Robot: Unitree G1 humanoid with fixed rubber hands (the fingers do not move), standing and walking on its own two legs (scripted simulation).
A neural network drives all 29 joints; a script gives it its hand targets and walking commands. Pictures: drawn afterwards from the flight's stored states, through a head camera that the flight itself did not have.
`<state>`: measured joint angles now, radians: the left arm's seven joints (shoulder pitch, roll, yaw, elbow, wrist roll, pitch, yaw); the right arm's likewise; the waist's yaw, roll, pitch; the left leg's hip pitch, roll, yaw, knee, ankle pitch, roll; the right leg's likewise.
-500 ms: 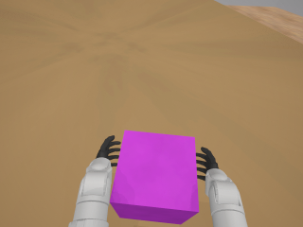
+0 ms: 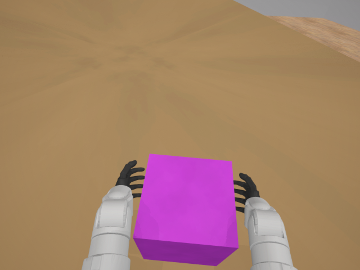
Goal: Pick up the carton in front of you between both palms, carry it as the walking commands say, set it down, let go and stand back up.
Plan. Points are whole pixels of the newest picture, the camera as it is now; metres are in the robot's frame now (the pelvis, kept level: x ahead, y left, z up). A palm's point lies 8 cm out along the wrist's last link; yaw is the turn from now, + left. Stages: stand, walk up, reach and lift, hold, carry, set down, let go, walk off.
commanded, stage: set down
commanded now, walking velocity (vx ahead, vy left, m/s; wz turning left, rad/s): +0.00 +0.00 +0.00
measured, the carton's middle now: (184, 213) +0.31 +0.00 -0.06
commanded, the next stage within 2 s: none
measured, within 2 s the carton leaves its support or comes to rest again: neither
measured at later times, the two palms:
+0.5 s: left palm (129, 222) +0.32 +0.16 -0.14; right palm (225, 223) +0.34 -0.13 -0.15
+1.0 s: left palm (130, 232) +0.35 +0.17 -0.27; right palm (211, 225) +0.40 -0.12 -0.28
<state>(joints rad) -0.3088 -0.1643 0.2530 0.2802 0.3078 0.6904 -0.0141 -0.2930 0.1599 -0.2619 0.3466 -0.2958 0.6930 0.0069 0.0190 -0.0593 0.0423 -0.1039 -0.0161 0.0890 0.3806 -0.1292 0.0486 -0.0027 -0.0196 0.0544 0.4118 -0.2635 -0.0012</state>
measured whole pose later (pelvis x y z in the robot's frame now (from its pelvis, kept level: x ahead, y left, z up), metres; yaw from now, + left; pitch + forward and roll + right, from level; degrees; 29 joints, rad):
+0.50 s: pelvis -0.03 -0.04 -0.06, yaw +2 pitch +23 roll +0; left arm -0.54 -0.16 0.45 0.52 0.29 0.13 0.03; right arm -0.54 0.17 -0.34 0.60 -0.27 0.15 -0.12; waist 0.08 -0.05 0.05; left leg -1.03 0.02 -0.01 0.83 -0.20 -0.01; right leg -0.93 0.06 0.01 0.92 -0.38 -0.02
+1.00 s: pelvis -0.06 -0.04 -0.20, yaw +0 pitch +43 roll -2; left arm -0.78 -0.14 0.53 0.52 0.27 0.23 0.07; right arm -0.86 0.05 -0.36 0.75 -0.22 0.23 -0.12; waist 0.10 -0.07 -0.20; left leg -1.81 0.02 -0.05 1.40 -0.34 -0.03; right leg -1.69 0.08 -0.02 1.49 -0.54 -0.02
